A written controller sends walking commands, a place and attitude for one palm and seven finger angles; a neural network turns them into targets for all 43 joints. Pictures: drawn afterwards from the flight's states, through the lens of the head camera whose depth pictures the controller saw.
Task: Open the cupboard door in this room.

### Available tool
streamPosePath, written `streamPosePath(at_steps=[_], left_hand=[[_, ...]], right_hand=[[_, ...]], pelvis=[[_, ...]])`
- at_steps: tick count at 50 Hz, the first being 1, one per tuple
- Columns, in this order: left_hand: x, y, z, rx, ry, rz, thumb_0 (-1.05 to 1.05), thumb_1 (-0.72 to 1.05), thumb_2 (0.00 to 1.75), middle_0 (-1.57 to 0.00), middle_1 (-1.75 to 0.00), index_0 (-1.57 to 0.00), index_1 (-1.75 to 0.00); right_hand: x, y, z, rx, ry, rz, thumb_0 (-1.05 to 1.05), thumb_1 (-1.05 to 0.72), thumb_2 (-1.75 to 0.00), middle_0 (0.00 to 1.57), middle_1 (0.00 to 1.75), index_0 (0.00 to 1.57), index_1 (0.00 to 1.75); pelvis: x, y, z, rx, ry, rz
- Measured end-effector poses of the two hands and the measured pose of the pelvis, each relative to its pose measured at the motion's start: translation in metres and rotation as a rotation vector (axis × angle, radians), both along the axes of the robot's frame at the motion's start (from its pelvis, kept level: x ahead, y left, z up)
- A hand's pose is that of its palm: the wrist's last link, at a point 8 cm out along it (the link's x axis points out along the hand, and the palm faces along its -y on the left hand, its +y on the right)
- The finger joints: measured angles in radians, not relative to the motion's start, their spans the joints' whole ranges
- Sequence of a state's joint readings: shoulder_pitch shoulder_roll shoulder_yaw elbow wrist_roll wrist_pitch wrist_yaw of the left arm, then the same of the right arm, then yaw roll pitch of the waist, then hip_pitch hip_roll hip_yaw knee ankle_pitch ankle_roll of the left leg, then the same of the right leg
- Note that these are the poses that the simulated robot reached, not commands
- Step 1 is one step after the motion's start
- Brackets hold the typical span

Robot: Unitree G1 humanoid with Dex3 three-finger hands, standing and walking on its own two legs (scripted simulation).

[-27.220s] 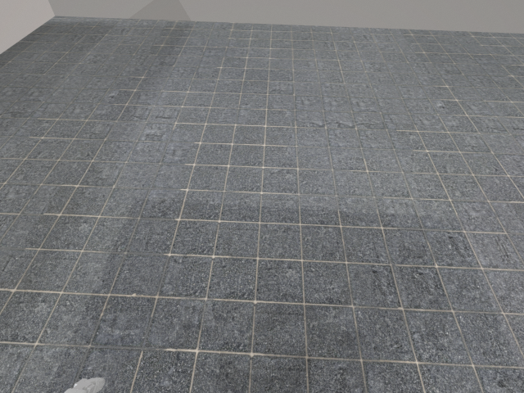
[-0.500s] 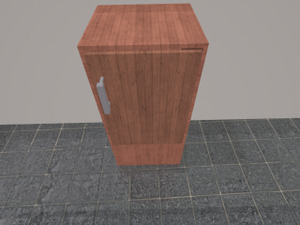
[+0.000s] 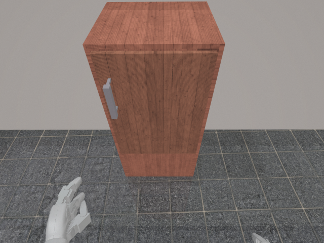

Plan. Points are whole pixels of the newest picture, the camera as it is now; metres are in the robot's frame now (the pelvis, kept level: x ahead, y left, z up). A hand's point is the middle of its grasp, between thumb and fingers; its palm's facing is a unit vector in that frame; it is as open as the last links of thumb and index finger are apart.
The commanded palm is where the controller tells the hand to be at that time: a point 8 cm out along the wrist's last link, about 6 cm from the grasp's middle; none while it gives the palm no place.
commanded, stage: raise the hand with hooked fingers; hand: left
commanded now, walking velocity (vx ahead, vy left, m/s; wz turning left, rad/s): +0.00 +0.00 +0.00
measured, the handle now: (111, 99) +0.60 +0.21 -0.02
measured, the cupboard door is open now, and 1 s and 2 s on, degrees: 0 0 0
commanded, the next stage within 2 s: move the hooked fingers beside the handle in 1.92 s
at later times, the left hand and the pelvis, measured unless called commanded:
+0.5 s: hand (85, 218) +0.19 +0.20 -0.04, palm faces -0.01 -1.00 -0.06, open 10.1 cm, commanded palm +0.16 +0.26 -0.04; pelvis -0.04 -0.01 -0.09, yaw +0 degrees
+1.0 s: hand (67, 201) +0.23 +0.25 -0.02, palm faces +0.03 -1.00 -0.06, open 13.1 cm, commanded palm +0.21 +0.30 -0.02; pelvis -0.03 +0.01 -0.07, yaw -1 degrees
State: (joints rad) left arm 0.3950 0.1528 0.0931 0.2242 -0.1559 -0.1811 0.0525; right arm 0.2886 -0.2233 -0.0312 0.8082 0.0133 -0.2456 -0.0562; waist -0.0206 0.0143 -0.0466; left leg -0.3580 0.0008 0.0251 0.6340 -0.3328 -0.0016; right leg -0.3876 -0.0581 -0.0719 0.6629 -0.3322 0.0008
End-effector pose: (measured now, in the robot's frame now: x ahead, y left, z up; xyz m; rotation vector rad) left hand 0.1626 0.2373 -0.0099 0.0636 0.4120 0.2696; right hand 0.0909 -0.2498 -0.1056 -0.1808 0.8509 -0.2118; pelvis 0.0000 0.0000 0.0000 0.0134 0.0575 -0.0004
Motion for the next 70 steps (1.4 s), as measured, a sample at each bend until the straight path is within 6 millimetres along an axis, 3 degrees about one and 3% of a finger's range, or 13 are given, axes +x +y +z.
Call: streamPosePath(at_steps=[3,6,11,14,18,24,30,35,44,56,62,70], left_hand=[[0.023,-0.005,0.018,-0.013,-0.292,-0.097,0.01,0.81,0.85,-0.2,-0.37,-0.21,-0.37],[0.02,-0.01,0.009,-0.007,-0.46,-0.23,0.01,0.75,0.83,-0.21,-0.41,-0.21,-0.41],[-0.011,-0.001,-0.04,-0.068,-0.374,-0.248,0.01,0.63,0.78,-0.22,-0.48,-0.23,-0.48],[-0.028,0.009,-0.05,-0.061,-0.329,-0.184,0.01,0.56,0.75,-0.23,-0.52,-0.23,-0.52],[-0.027,0.014,-0.037,-0.002,-0.384,-0.184,0.02,0.47,0.71,-0.23,-0.58,-0.23,-0.58],[0.005,0.017,-0.026,-0.007,-0.392,-0.282,0.01,0.32,0.65,-0.24,-0.67,-0.24,-0.67],[0.021,0.03,-0.021,-0.02,-0.329,-0.268,0.01,0.19,0.59,-0.25,-0.76,-0.26,-0.76],[0.024,0.042,-0.014,0.002,-0.361,-0.24,0.01,0.07,0.54,-0.26,-0.83,-0.26,-0.84],[0.033,0.056,-0.018,-0.009,-0.373,-0.26,0.0,-0.14,0.45,-0.27,-0.97,-0.28,-0.97],[0.053,0.078,-0.005,-0.001,-0.374,-0.241,0.0,-0.41,0.34,-0.29,-1.14,-0.3,-1.14],[0.066,0.087,-0.001,-0.001,-0.371,-0.24,-0.01,-0.47,0.31,-0.3,-1.18,-0.3,-1.18],[0.085,0.095,0.004,-0.006,-0.373,-0.246,-0.01,-0.5,0.3,-0.3,-1.2,-0.3,-1.2]], right_hand=[[0.038,-0.013,0.009,-0.033,-0.167,0.049,0.01,-0.91,-0.9,0.2,0.3,0.2,0.3],[0.071,-0.024,0.013,-0.068,-0.301,0.105,0.01,-0.9,-0.9,0.2,0.3,0.2,0.3],[0.107,-0.027,0.008,-0.107,-0.415,0.162,0.01,-0.9,-0.9,0.2,0.3,0.2,0.3],[0.113,-0.018,-0.002,-0.103,-0.416,0.184,0.01,-0.9,-0.9,0.2,0.3,0.2,0.3],[0.102,0.0,-0.028,-0.07,-0.339,0.207,0.01,-0.9,-0.9,0.2,0.3,0.2,0.3],[0.057,0.021,-0.063,0.017,-0.182,0.162,0.01,-0.9,-0.9,0.2,0.3,0.21,0.3],[0.012,0.021,-0.066,0.035,-0.089,0.076,0.01,-0.9,-0.9,0.2,0.3,0.21,0.3],[-0.004,0.008,-0.059,-0.015,-0.059,0.052,0.01,-0.9,-0.9,0.2,0.3,0.21,0.3],[0.016,-0.003,-0.037,-0.107,-0.102,0.075,0.01,-0.9,-0.9,0.2,0.3,0.21,0.3],[0.054,0.028,-0.024,-0.058,-0.166,0.155,0.01,-0.9,-0.9,0.2,0.3,0.21,0.3],[0.053,0.032,-0.029,-0.042,-0.135,0.162,0.01,-0.9,-0.9,0.2,0.3,0.21,0.3],[0.039,0.019,-0.033,-0.059,-0.071,0.128,0.01,-0.9,-0.9,0.2,0.3,0.21,0.3]], pelvis=[[-0.01,-0.006,-0.019,0.008,0.074,-0.014],[-0.02,-0.012,-0.045,0.012,0.132,-0.023],[-0.029,-0.018,-0.08,0.006,0.179,-0.015],[-0.031,-0.019,-0.09,-0.013,0.187,-0.006],[-0.034,-0.019,-0.096,-0.039,0.195,0.007],[-0.04,-0.015,-0.094,-0.052,0.206,0.008],[-0.04,-0.006,-0.083,-0.041,0.21,-0.007],[-0.038,0.001,-0.078,-0.037,0.213,-0.012],[-0.034,0.011,-0.075,-0.045,0.208,-0.008],[-0.025,0.015,-0.068,-0.056,0.205,-0.001],[-0.021,0.014,-0.066,-0.057,0.209,-0.003],[-0.018,0.013,-0.064,-0.055,0.214,-0.007]])
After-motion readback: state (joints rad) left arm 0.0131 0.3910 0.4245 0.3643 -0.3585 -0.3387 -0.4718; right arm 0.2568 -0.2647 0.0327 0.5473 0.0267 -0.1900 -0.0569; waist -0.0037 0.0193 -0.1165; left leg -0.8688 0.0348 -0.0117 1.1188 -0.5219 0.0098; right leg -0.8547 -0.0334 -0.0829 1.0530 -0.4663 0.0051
